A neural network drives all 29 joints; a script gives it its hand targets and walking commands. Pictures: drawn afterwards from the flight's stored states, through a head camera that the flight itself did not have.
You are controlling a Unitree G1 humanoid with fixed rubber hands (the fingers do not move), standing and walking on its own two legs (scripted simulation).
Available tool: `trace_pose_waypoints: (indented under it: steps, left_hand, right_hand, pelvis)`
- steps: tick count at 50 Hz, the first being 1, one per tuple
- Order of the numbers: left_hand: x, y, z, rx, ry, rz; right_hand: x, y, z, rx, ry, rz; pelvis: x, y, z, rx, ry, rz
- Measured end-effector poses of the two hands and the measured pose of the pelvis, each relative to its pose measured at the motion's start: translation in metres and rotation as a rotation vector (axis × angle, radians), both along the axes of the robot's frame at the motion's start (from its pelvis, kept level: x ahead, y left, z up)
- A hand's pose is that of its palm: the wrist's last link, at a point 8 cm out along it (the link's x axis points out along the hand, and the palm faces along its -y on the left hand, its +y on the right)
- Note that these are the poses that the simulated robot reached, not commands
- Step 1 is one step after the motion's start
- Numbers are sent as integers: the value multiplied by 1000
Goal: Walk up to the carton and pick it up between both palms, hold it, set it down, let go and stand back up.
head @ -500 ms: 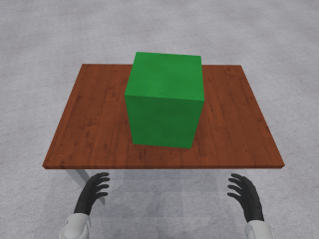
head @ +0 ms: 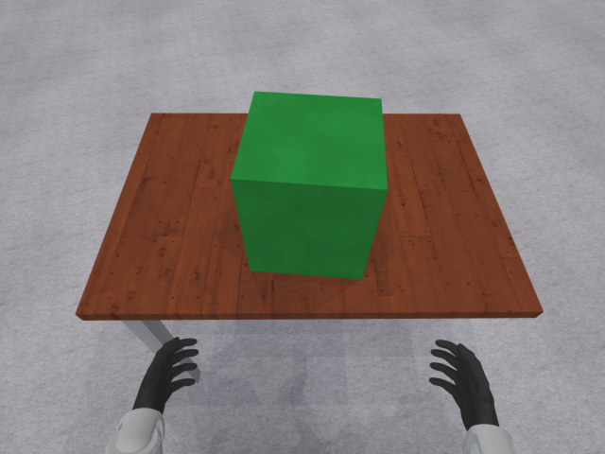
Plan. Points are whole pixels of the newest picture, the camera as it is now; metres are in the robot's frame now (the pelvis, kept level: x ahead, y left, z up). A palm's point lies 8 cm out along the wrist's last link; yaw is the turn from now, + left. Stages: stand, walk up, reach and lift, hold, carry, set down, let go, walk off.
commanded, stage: set down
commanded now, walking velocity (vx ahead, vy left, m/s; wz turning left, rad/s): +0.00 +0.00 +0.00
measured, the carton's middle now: (311, 190) +0.53 +0.01 -0.02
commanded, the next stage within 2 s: let go in 0.68 s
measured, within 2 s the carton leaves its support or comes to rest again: neither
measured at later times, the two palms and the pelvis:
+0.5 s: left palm (152, 416) +0.18 +0.22 -0.08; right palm (472, 429) +0.17 -0.21 -0.08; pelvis +0.00 +0.00 +0.00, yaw +0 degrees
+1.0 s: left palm (148, 428) +0.17 +0.22 -0.09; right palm (471, 438) +0.16 -0.20 -0.09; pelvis +0.00 +0.00 +0.00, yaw +0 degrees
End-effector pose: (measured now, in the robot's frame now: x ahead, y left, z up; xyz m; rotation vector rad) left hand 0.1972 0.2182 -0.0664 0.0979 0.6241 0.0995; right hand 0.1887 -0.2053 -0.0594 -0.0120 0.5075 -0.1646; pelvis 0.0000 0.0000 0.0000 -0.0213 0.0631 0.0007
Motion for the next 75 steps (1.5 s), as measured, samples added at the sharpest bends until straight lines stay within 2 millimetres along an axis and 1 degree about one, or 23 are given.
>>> trace_pose_waypoints:
  steps: [5,16,22,47,61,63,67,72,75]
  left_hand:
    - [-5,1,-5,-1,48,6]
    - [-11,1,-12,-3,116,10]
    - [-16,2,-16,-4,159,21]
    - [-30,7,-23,19,240,28]
    - [-31,6,-24,26,249,14]
    - [-32,10,-23,54,244,0]
    - [-36,30,-20,103,227,15]
    - [-45,54,-16,150,229,41]
    - [-51,64,-16,166,239,53]
  right_hand:
    - [-5,0,-6,4,37,-3]
    - [-11,0,-12,11,82,-5]
    - [-18,0,-21,20,141,-5]
    - [-28,1,-30,25,197,1]
    - [-30,1,-33,24,217,15]
    - [-33,-3,-36,14,266,15]
    - [-37,-19,-36,-26,336,-1]
    - [-36,-37,-29,-72,332,-13]
    - [-36,-45,-27,-92,327,-16]
  pelvis:
    - [0,0,0,0,-4,0]
    - [0,0,0,0,-5,0]
    - [0,0,0,0,-5,0]
    - [0,0,0,0,-7,0]
    - [0,0,0,0,-7,0]
    - [1,0,0,0,-6,0]
    - [7,0,0,0,2,0]
    - [13,0,0,1,11,0]
    - [16,0,0,1,15,0]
